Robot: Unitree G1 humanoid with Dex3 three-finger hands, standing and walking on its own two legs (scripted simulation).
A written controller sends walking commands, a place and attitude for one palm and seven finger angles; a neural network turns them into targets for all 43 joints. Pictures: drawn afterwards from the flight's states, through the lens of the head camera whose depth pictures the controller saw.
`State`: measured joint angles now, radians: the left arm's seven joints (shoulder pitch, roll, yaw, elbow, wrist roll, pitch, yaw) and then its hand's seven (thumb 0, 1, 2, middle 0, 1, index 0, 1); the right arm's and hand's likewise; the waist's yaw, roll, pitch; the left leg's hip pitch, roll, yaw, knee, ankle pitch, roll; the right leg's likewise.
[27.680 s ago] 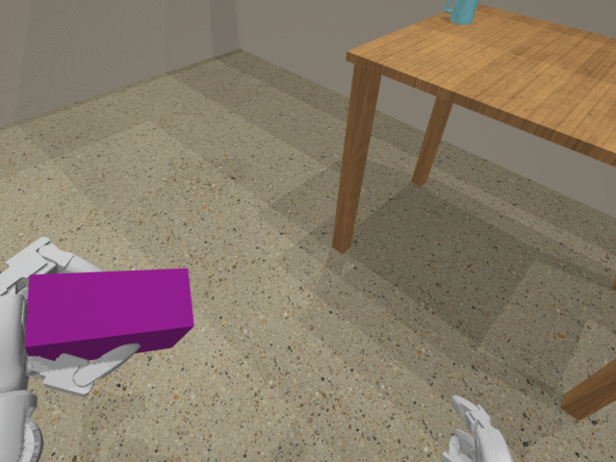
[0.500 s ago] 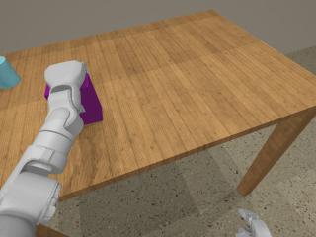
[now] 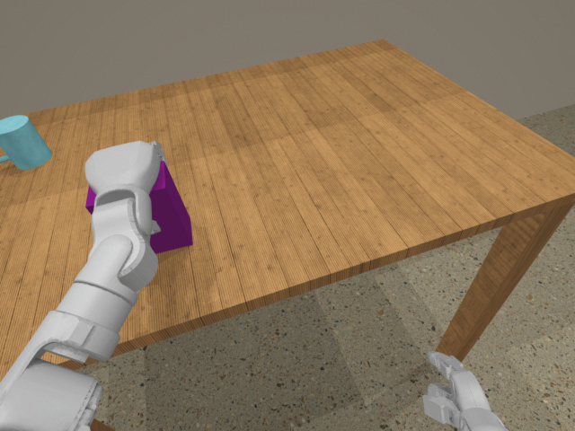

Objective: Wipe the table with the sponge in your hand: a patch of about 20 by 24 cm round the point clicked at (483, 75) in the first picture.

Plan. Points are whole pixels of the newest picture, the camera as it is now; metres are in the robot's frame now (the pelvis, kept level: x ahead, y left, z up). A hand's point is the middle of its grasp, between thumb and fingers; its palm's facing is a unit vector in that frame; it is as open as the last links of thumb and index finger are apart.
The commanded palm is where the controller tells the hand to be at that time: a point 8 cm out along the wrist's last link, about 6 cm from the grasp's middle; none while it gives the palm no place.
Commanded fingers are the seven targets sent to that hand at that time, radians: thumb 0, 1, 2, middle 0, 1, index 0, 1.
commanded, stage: wipe back along the middle lane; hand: left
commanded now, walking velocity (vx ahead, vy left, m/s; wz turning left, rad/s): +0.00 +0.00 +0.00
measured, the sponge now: (150, 222) +0.37 +0.27 +0.11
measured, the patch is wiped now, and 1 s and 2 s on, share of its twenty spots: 0.50 0.65 0.65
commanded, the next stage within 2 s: slide across to the third lane in 1.12 s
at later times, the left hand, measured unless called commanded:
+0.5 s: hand (145, 211) +0.34 +0.24 +0.16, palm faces +0.15 +0.00 -0.99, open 9.8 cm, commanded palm +0.29 +0.23 +0.18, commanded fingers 0.00 0.10 1.30 -1.20 -1.60 -1.20 -1.60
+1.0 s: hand (146, 232) +0.30 +0.22 +0.17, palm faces +0.30 -0.12 -0.95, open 9.7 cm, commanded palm +0.24 +0.20 +0.18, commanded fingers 0.00 0.10 1.30 -1.20 -1.60 -1.20 -1.60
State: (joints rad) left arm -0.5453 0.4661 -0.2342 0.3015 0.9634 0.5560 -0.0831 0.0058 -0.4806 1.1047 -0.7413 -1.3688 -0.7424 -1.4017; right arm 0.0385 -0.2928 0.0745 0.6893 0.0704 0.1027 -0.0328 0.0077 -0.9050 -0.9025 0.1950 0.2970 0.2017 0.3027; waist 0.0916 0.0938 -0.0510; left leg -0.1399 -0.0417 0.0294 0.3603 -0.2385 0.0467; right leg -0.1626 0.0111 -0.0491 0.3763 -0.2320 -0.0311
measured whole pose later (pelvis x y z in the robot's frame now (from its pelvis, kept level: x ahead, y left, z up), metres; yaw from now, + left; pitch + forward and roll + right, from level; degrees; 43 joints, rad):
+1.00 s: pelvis +0.00 +0.00 +0.00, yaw -1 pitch -1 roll +0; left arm -0.19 0.38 -0.28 -0.25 0.98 0.73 0.00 0.03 -0.44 1.07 -0.69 -1.40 -0.72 -1.41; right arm -0.02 -0.27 0.10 0.63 0.08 0.15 0.03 0.01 -0.91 -0.90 0.19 0.30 0.20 0.30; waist 0.14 0.12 -0.05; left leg -0.12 -0.04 0.05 0.42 -0.29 0.05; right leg -0.15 0.01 -0.03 0.45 -0.27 -0.03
